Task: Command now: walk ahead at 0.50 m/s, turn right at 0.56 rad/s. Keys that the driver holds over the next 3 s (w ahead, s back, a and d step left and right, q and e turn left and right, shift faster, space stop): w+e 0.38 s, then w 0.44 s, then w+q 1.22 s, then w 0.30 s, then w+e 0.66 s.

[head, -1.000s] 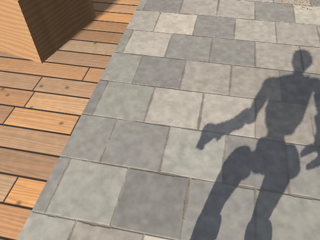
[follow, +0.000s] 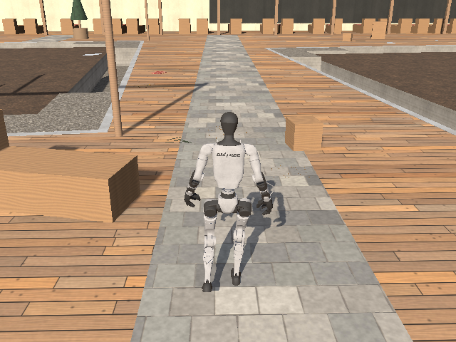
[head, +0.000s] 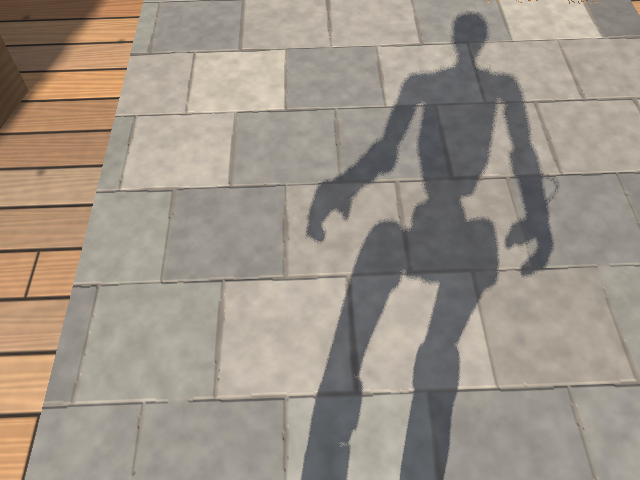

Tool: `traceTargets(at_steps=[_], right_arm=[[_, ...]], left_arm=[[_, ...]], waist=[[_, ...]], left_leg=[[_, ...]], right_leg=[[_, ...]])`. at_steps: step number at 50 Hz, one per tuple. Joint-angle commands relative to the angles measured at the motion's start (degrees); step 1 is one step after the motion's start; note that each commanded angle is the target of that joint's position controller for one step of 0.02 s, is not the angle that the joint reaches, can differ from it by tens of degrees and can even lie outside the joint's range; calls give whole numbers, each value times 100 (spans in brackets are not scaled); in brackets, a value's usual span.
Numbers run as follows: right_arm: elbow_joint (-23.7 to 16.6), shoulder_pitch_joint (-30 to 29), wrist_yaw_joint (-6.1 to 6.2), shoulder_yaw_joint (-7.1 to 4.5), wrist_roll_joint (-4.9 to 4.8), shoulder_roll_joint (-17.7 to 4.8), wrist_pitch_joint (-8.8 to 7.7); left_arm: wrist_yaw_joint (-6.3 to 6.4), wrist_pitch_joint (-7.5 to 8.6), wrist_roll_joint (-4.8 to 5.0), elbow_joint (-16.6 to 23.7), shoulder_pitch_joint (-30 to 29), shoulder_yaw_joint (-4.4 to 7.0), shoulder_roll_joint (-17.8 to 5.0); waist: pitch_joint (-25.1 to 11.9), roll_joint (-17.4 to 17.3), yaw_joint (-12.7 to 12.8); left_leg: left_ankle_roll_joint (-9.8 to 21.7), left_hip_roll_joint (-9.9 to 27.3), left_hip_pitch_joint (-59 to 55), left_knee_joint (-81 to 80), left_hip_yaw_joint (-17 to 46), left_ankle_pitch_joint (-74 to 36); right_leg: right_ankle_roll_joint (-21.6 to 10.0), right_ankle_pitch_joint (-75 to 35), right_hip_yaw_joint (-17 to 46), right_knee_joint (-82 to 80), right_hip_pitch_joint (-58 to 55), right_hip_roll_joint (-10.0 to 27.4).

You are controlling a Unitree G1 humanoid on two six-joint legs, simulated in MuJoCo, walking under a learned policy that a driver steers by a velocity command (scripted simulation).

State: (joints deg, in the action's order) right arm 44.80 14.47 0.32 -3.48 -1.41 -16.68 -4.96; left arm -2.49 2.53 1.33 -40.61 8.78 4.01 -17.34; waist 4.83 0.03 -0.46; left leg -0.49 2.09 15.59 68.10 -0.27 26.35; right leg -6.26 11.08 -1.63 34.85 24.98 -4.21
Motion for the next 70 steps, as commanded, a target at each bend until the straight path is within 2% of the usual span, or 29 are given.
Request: traceTargets(at_steps=[1, 4, 7, 10, 14, 17, 19, 20, 21, 22, 23, 24, 25, 28, 33, 38, 41, 43, 44, 45, 46, 47, 50, 52, 56, 60, 65, 68, 70], right_arm=[[-675, -374, 31, -163, 129, -784, -318], [-666, -201, 11, -163, 226, -651, -134], [-842, -740, 24, -84, 244, -453, -56], [-984, -1383, -33, -2, 202, -293, -98], [-1125, -1826, -149, -44, 95, -471, -193], [-1071, -1534, -187, -143, 79, -687, -271], [-849, -492, -127, -286, 154, -930, -330], [-771, 394, -80, -349, 227, -1234, -319], [-501, 740, -153, -437, 272, -1566, -250], [-590, 575, -191, -305, 125, -950, -238], [-606, 341, -170, -221, 105, -643, -203], [-621, 90, -171, -176, 163, -588, -165], [-562, -33, -166, -146, 188, -506, -145], [-418, -27, -154, -96, 168, -404, -190], [-196, 132, -114, -184, 69, -815, -139], [83, 600, -110, -191, -10, -980, -20], [213, 677, -84, -214, -46, -1080, 72], [240, 611, -57, -181, -65, -1056, 126], [171, 572, -49, -87, 8, -857, 115], [-45, 952, -66, 114, 138, -251, 36], [12, 1069, -68, 114, 24, -341, -48], [-43, 675, -83, -51, -122, -868, -68], [-91, 285, -50, -107, -20, -735, 68], [4, 496, -46, -78, -30, -472, 214], [-159, 110, -43, -85, -3, -351, 286], [-386, -593, -191, -5, 27, -198, 231], [-856, -1423, -373, 54, 21, -148, 224], [-1014, -1273, -447, -42, 12, -337, 251], [-822, -180, -398, -273, -10, -736, 285]], left_arm=[[60, 143, -29, 283, 504, 191, -664], [146, 162, -73, 382, 394, 182, -682], [265, 143, -44, 287, 638, 229, -864], [328, 71, -9, 214, 853, 235, -882], [358, 2, 33, 79, 1198, 239, -872], [387, -47, 11, 84, 1131, 256, -859], [355, -53, -28, 175, 991, 159, -571], [345, -41, -160, 269, 1132, 21, -224], [340, 15, 69, 380, 2004, -53, 7], [361, 20, 126, 146, 1925, 31, -589], [352, 10, 81, 211, 1263, 99, -835], [361, 11, 8, 296, 885, 90, -772], [344, 44, -61, 385, 618, 95, -689], [265, 47, -24, 396, 692, 35, -369], [185, 115, -103, 617, -77, -128, -97], [84, 189, -29, 805, -856, -139, -160], [35, 208, -21, 889, -937, -83, -311], [75, 224, -77, 641, -36, 94, -595], [138, 215, -123, 431, 888, 232, -898], [212, 165, -249, 365, 1633, 364, -1510], [199, 135, -197, 303, 1775, 297, -1255], [184, 152, -145, 288, 1441, 177, -903], [132, 260, -163, 269, 462, 7, -343], [123, 372, -208, 178, 263, 34, -305], [199, 454, -260, -84, 372, 106, -440], [282, 401, -211, -241, 519, 148, -630], [322, 194, -90, -528, 1028, 225, -828], [380, 48, -48, -526, 953, 276, -1031], [438, -43, -25, -480, 831, 295, -1145]], waist=[[-832, -25, 171], [-732, 136, -55], [-506, 171, 86], [-443, 397, 359], [-418, 499, 516], [-460, 717, 290], [-1077, 628, -266], [-1984, -94, -543], [-2428, -2198, -86], [-1909, -1353, -238], [-1187, -773, -390], [-817, -334, -312], [-506, -267, -248], [-517, -598, -22], [-365, -419, -189], [-252, -461, -445], [-225, -532, -297], [-723, -430, 277], [-1355, -270, 709], [-2293, 987, 745], [-2747, 1481, 761], [-1782, 927, 745], [-607, 697, 203], [-508, 653, -4], [-292, 338, -9], [-93, 211, 236], [151, 116, 521], [-208, 394, 252], [-880, 496, -415]], left_leg=[[80, 395, 2426, -41, 573, -627], [-154, 450, 1902, -601, 468, -973], [-384, 308, 1978, -1677, 326, -1824], [-421, 12, 1555, -3045, 273, -2901], [-313, -187, 1298, -3841, 429, -3063], [-55, -195, 976, -4052, 516, -2386], [319, 28, -654, -4291, 540, -2369], [656, 1018, -2155, -4168, 1546, -1999], [1571, 2080, -3596, -4894, 4399, -500], [1444, 2031, -3294, -5173, 4615, 733], [1227, 1776, -2619, -5216, 3661, 467], [1142, 1537, -1970, -5270, 2991, -302], [1179, 1346, -1486, -5371, 2522, -1004], [1237, 1058, -1035, -5655, 1736, -1981], [1331, 1010, -914, -5997, 989, -2678], [1134, 1026, -1064, -5882, 613, -2835], [992, 1255, -1468, -5588, 646, -3232], [776, 981, -1248, -4470, 431, -4531], [572, 689, -519, -3254, 241, -4124], [160, -61, 1529, -1011, -119, -1612], [115, -363, 2398, 85, 558, 729], [164, -45, 2863, 487, 762, 423], [127, 526, 2403, -145, 599, -836], [36, 570, 1986, -217, 600, -1234], [-73, 528, 2418, -946, 770, -2167], [-1, 437, 2266, -2304, 354, -3125], [264, 327, 2645, -3114, -47, -2684], [559, -110, 1966, -3204, -518, -1857], [874, -559, 409, -3376, -693, -1612]], right_leg=[[-1114, -567, 2712, -1938, -2481, 1575], [-1149, -1645, 2185, -2172, -1667, 1340], [-995, -1855, 1731, -2210, -1281, 1073], [-690, -1241, 1539, -2085, -1073, 789], [-581, -680, 2093, -1717, -1449, 1016], [-448, -828, 2579, -1201, -1865, 1222], [-165, -1249, 2334, -37, -1584, 802], [54, -163, 1774, 1570, -890, 407], [395, 2319, 1240, 3251, 1136, -281], [462, 2079, 1443, 3871, 1733, 165], [493, 1544, 1288, 3967, 1854, 323], [517, 1198, 1089, 3856, 1704, 491], [521, 960, 1071, 3549, 1652, 629], [533, 788, 833, 2850, 1223, 858], [662, -264, 471, 1144, 1194, 1000], [621, -1075, 228, -58, 642, 752], [393, -678, 200, -424, 419, 660], [158, -666, 24, -823, -1100, 418], [-56, -724, 382, -688, -2553, 803], [-738, -434, 2521, -700, -4715, 2403], [-1147, 559, 4168, -1531, -4794, 2896], [-896, 1011, 3488, -1713, -4041, 2681], [-490, 230, 1691, -2314, -2152, 1981], [-474, -431, 1092, -2621, -1641, 1860], [-475, -1406, 232, -2779, -1743, 1815], [-322, -1565, -438, -2877, -1929, 1723], [-248, -2201, -750, -2514, -2986, 2035], [-72, -4605, -990, -1611, -3338, 2065], [112, -5660, -1140, 34, -3030, 1915]])
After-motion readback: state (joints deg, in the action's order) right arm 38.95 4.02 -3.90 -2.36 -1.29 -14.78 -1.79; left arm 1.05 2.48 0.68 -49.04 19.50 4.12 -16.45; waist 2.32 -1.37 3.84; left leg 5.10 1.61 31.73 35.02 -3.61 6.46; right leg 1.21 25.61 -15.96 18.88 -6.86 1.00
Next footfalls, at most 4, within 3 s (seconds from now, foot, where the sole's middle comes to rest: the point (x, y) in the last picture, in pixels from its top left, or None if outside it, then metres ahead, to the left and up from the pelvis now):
0.38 left None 0.43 0.11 -0.76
0.88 right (442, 396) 0.59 -0.22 -0.76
1.42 left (356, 265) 0.93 -0.05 -0.76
1.88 right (421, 177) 1.22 -0.24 -0.76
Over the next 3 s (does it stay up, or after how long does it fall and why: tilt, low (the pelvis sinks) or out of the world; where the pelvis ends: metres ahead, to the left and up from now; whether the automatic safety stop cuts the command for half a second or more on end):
stays up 1.60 0.02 0.00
